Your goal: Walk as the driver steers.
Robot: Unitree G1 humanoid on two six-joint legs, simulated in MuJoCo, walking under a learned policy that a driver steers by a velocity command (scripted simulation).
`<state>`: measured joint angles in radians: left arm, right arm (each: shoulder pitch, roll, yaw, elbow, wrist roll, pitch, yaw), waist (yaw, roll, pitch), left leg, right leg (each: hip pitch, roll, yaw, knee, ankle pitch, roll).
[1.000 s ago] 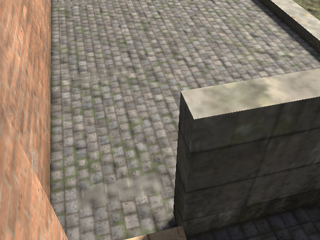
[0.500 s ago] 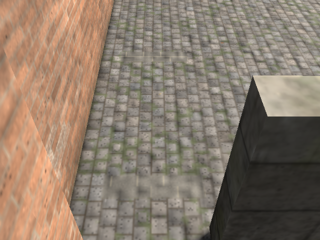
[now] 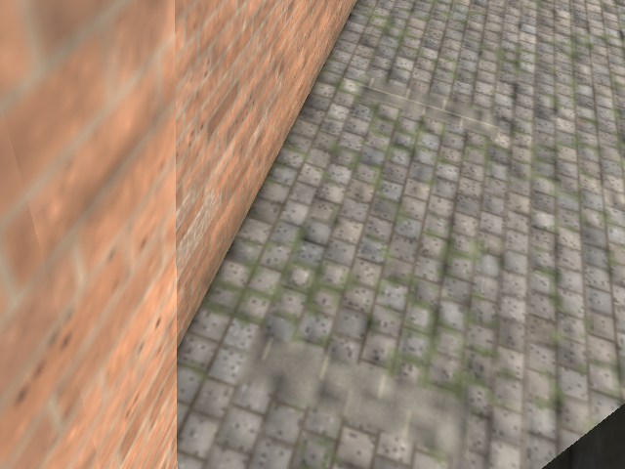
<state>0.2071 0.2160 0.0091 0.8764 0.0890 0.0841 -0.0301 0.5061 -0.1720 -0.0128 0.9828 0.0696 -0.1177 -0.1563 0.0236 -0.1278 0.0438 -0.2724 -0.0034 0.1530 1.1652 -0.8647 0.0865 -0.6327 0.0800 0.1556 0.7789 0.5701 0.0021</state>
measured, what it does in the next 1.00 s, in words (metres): goes down, turning right: right foot 0.23 m lower, then left foot 0.22 m lower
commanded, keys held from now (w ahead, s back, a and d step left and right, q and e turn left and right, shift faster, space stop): w+e+shift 0.62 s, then w+shift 0.06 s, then w+q+shift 0.32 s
